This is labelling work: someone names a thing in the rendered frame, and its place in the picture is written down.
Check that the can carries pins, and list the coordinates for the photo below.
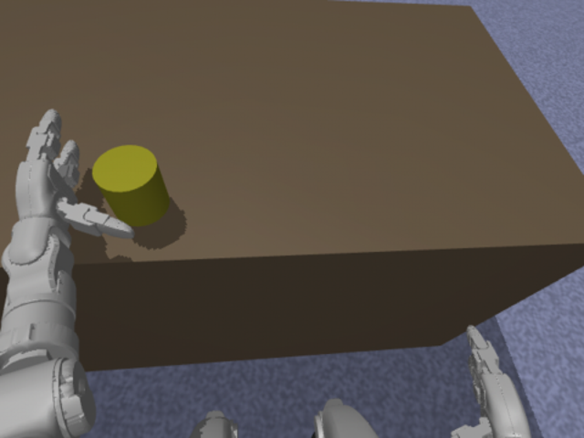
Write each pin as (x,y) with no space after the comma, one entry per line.
(130,180)

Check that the left robot hand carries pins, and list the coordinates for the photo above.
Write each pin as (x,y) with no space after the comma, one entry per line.
(44,188)

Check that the right robot hand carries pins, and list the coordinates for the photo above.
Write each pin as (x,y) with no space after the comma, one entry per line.
(502,412)

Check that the left robot arm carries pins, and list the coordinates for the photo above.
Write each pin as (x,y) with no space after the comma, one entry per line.
(44,391)

